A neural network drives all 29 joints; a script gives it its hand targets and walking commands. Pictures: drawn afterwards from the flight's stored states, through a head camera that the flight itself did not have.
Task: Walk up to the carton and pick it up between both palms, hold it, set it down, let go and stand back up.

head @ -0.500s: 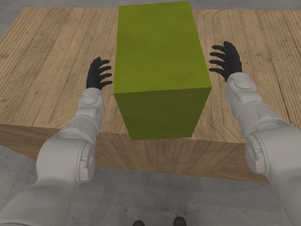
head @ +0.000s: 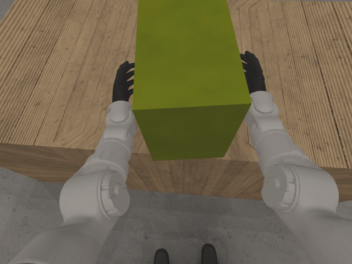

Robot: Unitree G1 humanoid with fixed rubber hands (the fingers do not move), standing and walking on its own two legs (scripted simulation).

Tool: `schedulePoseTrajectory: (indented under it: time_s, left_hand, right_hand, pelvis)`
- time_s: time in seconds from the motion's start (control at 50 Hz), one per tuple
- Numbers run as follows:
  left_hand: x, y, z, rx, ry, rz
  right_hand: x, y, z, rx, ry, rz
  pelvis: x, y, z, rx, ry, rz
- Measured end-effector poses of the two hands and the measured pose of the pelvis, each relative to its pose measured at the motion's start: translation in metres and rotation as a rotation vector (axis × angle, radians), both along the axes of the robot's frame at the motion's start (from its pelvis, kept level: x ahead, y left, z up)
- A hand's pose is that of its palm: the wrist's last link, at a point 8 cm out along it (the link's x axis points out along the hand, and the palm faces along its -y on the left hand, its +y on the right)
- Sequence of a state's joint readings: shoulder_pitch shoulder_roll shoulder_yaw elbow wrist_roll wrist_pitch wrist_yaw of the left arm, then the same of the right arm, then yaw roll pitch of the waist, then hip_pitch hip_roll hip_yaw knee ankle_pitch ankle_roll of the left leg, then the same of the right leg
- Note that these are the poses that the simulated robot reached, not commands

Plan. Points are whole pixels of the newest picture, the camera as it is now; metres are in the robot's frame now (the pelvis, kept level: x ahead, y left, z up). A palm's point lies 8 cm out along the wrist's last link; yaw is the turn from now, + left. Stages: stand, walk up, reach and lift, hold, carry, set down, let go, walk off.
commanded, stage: reach and lift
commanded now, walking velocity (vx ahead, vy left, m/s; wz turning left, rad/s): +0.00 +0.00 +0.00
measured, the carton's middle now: (185, 85) +0.54 +0.01 -0.01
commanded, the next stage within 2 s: none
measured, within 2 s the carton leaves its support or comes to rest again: neither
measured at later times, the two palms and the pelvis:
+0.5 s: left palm (123, 100) +0.46 +0.16 +0.04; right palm (253, 95) +0.47 -0.14 +0.05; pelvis +0.03 +0.00 +0.01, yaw +0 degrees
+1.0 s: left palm (123, 100) +0.46 +0.16 +0.04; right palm (253, 95) +0.47 -0.14 +0.04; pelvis +0.02 +0.00 +0.01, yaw +1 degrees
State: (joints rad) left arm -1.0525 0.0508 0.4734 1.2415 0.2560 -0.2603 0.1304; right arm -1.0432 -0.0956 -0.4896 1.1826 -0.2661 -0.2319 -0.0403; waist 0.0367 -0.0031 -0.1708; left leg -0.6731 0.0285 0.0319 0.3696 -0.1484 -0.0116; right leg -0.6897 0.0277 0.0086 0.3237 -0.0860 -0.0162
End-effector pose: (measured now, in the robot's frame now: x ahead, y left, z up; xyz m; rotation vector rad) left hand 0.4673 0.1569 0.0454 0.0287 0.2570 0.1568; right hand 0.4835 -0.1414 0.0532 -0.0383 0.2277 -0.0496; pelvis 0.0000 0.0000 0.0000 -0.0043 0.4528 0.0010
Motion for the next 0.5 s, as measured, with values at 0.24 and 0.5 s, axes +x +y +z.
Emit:
schedulePoseTrajectory:
  time_s: [0.24,0.5]
  left_hand:
    - [-0.003,-0.001,-0.003,0.028,0.007,0.0]
    - [-0.004,-0.001,-0.003,0.037,0.013,-0.005]
  right_hand:
    - [-0.012,0.001,-0.007,-0.012,-0.026,-0.021]
    - [-0.012,0.001,-0.008,-0.008,-0.039,-0.029]
  pelvis:
    - [0.021,0.001,0.007,0.0,-0.106,-0.015]
    - [0.028,-0.002,0.006,0.0,-0.118,0.001]
